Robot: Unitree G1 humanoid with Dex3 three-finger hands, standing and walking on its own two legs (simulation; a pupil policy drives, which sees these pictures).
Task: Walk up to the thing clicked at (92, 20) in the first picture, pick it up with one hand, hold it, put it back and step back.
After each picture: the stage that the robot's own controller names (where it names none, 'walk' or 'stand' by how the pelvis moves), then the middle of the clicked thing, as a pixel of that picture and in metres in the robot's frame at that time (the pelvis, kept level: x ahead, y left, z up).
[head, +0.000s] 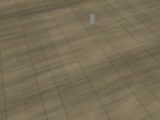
stand; (92, 19) +1.89 -0.18 -0.72
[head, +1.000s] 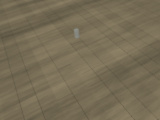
walk; (76, 33) +1.76 +0.14 -0.70
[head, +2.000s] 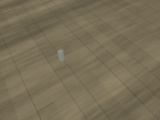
walk; (61, 55) +1.19 +0.30 -0.72
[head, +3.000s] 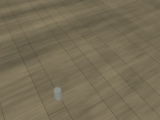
walk; (57, 93) +0.74 +0.22 -0.70
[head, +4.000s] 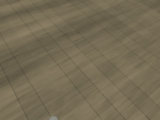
walk; out of the picture +0.45 +0.18 -0.71
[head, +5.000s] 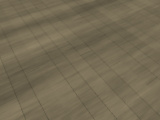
stand; out of the picture +0.36 +0.18 -0.72
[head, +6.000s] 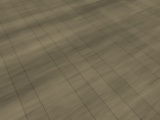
stand; out of the picture +0.36 +0.17 -0.72
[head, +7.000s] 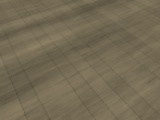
stand; out of the picture +0.38 +0.18 -0.73
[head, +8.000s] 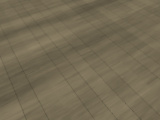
stand; out of the picture +0.36 +0.18 -0.73
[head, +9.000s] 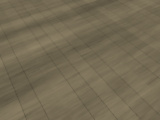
stand; out of the picture +0.36 +0.18 -0.73
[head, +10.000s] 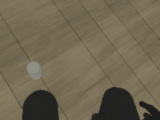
go down; (34, 70) +0.44 +0.19 -0.38
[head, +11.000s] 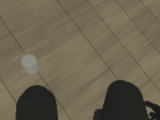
go down; (30, 64) +0.44 +0.21 -0.31
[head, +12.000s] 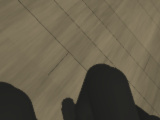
close in; out of the picture +0.43 +0.25 -0.23
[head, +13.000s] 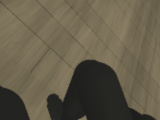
close; out of the picture +0.44 +0.26 -0.22
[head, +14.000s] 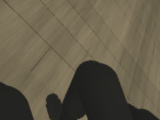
lift; out of the picture +0.42 +0.25 -0.23
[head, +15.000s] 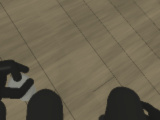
lift; (23, 88) +0.32 +0.22 -0.11
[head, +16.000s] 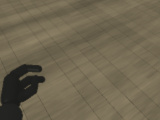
close; out of the picture +0.24 +0.09 -0.69
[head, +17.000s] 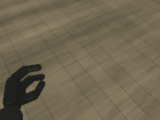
stand; out of the picture +0.24 +0.11 -0.70
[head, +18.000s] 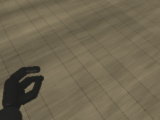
stand; out of the picture +0.24 +0.11 -0.70
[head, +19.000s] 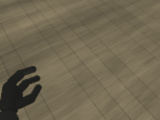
stand; out of the picture +0.25 +0.10 -0.68
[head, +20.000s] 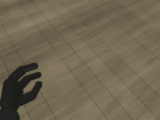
stand; out of the picture +0.26 +0.10 -0.67
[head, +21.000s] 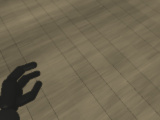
stand; out of the picture +0.28 +0.10 -0.65
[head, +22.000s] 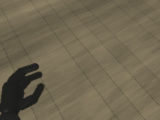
stand; out of the picture +0.30 +0.10 -0.62
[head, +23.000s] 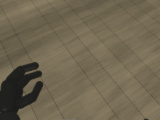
stand; out of the picture +0.32 +0.10 -0.62
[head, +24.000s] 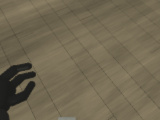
stand; out of the picture +0.34 +0.09 -0.63
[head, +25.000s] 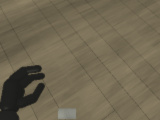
stand; (67, 113) +0.37 +0.10 -0.60
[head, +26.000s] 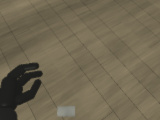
stand; (66, 111) +0.39 +0.10 -0.61
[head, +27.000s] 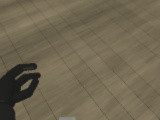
stand; out of the picture +0.40 +0.10 -0.68
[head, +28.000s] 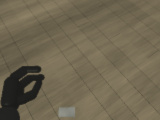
stand; (67, 112) +0.43 +0.10 -0.65
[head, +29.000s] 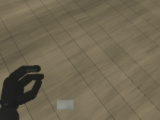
stand; (65, 104) +0.46 +0.10 -0.63
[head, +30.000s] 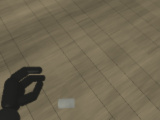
stand; (66, 103) +0.48 +0.10 -0.64
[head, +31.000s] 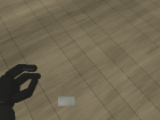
close; (66, 101) +0.49 +0.09 -0.64
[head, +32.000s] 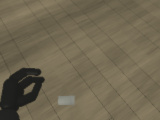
close; (66, 100) +0.51 +0.09 -0.64
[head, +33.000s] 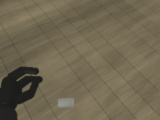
close; (66, 102) +0.51 +0.09 -0.66
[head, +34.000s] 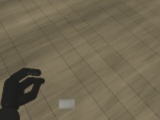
stand; (66, 103) +0.52 +0.09 -0.67
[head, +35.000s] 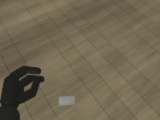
close; (66, 100) +0.53 +0.09 -0.66
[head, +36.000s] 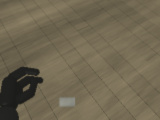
close; (67, 101) +0.53 +0.09 -0.67
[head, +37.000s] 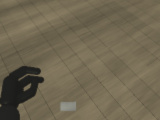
close; (68, 106) +0.53 +0.09 -0.68
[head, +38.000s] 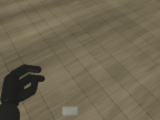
close; (70, 110) +0.53 +0.09 -0.70
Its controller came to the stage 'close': yes
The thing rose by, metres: 0.24
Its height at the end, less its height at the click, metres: -0.02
